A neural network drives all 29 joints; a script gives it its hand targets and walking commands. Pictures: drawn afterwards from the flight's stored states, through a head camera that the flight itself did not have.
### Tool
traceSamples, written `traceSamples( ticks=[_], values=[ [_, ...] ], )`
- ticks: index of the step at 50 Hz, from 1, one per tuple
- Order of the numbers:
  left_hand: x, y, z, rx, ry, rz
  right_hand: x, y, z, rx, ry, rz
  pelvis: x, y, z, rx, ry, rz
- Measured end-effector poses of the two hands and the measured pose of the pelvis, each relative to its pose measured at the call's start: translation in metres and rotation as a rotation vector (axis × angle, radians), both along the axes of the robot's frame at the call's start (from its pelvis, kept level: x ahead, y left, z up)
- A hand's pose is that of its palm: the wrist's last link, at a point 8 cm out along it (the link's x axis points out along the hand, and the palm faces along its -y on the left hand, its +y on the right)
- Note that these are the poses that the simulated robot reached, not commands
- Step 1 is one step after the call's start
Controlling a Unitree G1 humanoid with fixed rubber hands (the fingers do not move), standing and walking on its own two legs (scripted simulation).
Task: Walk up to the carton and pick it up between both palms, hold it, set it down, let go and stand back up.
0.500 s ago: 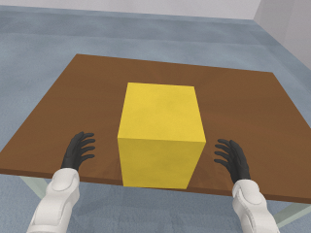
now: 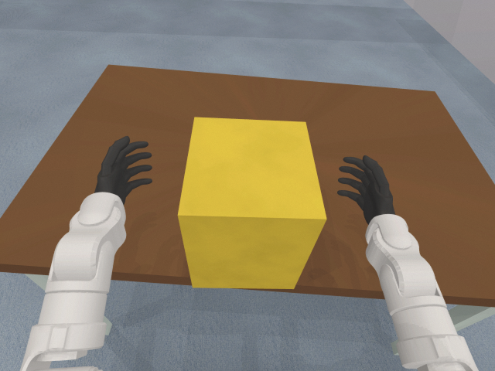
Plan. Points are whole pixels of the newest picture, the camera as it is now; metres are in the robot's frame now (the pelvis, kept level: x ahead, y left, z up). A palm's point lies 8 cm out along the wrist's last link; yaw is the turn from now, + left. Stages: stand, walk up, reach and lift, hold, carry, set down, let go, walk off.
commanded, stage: reach and lift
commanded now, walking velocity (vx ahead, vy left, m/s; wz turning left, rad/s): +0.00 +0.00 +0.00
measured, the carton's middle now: (246, 208) +0.40 +0.01 +0.01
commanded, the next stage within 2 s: none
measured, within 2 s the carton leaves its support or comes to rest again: neither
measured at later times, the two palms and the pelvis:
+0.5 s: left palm (121, 154) +0.40 +0.21 +0.14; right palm (356, 170) +0.41 -0.16 +0.12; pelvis +0.01 +0.00 +0.00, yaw +0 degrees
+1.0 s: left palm (136, 201) +0.38 +0.21 +0.04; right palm (332, 207) +0.39 -0.14 +0.04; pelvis +0.01 +0.01 +0.00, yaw -1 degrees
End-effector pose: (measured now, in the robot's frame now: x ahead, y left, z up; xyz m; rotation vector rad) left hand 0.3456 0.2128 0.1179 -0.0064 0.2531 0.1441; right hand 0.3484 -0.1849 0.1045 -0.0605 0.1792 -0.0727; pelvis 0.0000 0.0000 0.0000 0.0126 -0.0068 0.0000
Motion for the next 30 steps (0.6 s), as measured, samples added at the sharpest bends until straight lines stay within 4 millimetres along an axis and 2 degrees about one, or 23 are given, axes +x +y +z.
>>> traceSamples(
  ticks=[9, 12, 18, 24, 30],
  values=[
    [0.023, -0.003, 0.031, -0.012, -0.059, -0.006, 0.032, 0.009, 0.016, -0.007, 0.008, 0.023, 0.0, 0.0, 0.0, 0.0, 0.001, 0.0],
    [0.029, -0.003, 0.035, -0.016, -0.059, -0.007, 0.042, 0.015, 0.022, -0.008, 0.004, 0.033, 0.001, 0.0, 0.0, -0.001, 0.002, 0.0],
    [0.041, -0.001, 0.023, -0.031, 0.013, -0.002, 0.057, 0.021, 0.02, -0.006, 0.046, 0.029, 0.002, 0.002, 0.0, -0.003, 0.006, 0.0],
    [0.053, -0.002, 0.021, -0.039, -0.002, -0.006, 0.063, 0.022, 0.017, 0.003, 0.044, 0.014, 0.005, 0.004, 0.001, -0.006, 0.016, -0.001],
    [0.054, 0.002, 0.004, -0.027, -0.008, 0.009, 0.062, 0.025, 0.001, 0.023, 0.05, 0.002, 0.01, 0.006, 0.001, -0.009, 0.027, -0.001]
  ],
)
